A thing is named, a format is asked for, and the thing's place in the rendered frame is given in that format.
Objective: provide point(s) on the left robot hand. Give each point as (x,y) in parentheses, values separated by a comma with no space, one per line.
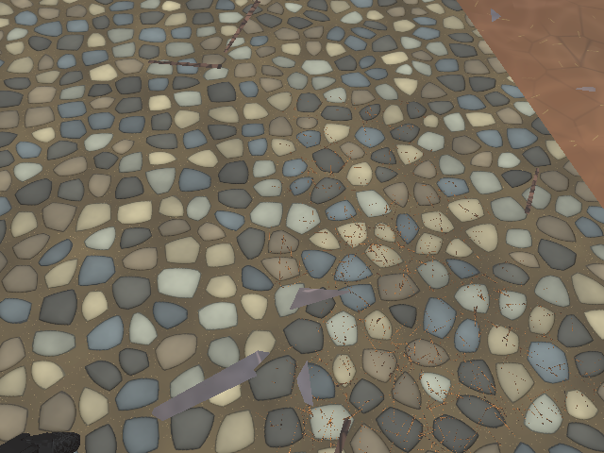
(55,442)

